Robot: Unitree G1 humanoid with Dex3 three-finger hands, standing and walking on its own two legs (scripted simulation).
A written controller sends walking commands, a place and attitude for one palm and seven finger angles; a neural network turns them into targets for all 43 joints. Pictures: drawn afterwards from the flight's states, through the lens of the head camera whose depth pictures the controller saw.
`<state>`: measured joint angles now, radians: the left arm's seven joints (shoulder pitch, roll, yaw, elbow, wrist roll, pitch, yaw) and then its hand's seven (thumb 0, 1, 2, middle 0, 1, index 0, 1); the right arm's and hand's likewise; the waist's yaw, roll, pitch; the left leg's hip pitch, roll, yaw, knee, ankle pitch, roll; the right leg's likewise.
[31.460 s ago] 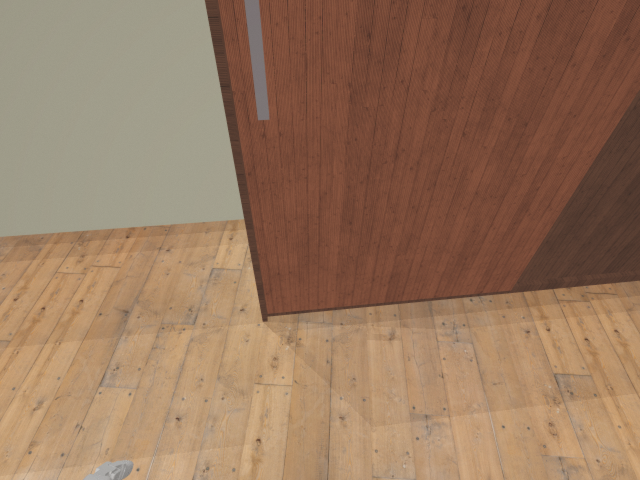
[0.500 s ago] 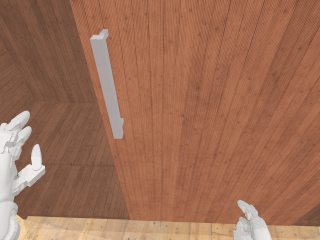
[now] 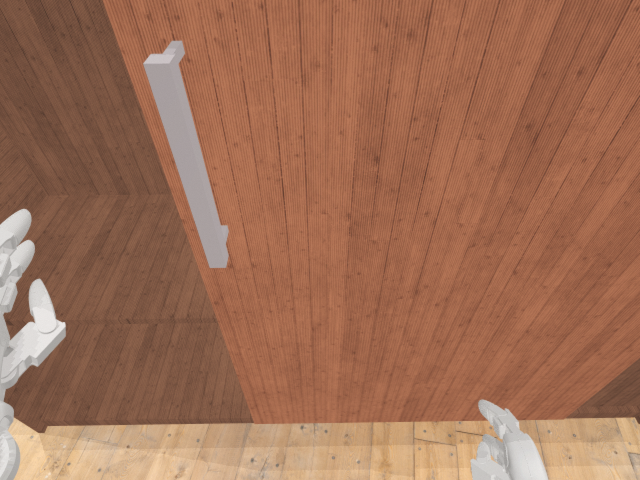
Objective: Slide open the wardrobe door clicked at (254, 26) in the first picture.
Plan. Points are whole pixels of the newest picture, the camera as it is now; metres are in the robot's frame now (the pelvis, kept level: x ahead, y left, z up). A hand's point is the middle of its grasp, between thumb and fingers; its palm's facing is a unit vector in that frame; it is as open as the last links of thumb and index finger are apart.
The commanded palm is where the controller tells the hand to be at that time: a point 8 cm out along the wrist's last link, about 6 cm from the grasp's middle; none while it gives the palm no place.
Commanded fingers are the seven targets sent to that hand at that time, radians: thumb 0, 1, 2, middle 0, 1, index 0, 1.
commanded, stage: step back with the hand held close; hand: left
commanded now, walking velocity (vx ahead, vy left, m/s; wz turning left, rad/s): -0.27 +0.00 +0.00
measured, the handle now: (200, 171) +0.39 +0.19 +0.21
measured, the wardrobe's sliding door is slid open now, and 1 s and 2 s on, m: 0.64 0.64 0.64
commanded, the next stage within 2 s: stop stepping back and stand still in 0.90 s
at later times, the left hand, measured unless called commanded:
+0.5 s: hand out of the picture +0.12 +0.30 +0.15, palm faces +0.46 -0.78 -0.43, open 7.4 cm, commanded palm +0.06 +0.33 +0.17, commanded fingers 0.00 0.90 0.90 -0.20 -0.30 -0.20 -0.30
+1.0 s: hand out of the picture +0.03 +0.32 +0.17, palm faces +0.52 -0.78 -0.35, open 7.4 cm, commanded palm -0.03 +0.34 +0.17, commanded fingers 0.00 0.90 0.90 -0.20 -0.30 -0.20 -0.30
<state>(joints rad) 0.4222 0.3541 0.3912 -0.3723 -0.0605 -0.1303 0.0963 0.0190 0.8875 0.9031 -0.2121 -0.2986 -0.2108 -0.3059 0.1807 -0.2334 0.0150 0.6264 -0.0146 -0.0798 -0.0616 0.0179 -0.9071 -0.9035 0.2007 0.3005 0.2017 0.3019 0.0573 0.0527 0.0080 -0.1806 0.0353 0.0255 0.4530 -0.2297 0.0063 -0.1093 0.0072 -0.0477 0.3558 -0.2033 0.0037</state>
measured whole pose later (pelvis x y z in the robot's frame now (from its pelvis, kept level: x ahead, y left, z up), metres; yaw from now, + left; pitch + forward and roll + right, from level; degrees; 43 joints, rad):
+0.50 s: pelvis -0.07 +0.03 -0.01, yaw +1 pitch -1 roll -2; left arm 0.49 0.38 0.41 -0.45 -0.02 -0.21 0.13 0.02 0.89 0.90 -0.21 -0.30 -0.21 -0.31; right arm 0.23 -0.22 0.00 0.56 0.00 -0.07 -0.08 0.02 -0.91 -0.90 0.20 0.30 0.20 0.30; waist 0.01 0.01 0.02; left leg -0.38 0.01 0.03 0.58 -0.19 0.06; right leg -0.32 0.00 -0.01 0.51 -0.20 0.03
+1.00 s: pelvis -0.17 +0.04 -0.01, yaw +2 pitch +1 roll -5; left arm 0.45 0.39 0.46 -0.53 -0.05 -0.24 0.16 0.02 0.89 0.90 -0.21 -0.30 -0.21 -0.31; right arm 0.20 -0.14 -0.01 0.64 -0.02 -0.17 -0.03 0.02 -0.91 -0.90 0.20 0.30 0.20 0.30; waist 0.03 0.00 0.02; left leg -0.43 0.07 0.02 0.54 -0.13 0.05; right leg -0.44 0.08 0.01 1.05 -0.47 0.02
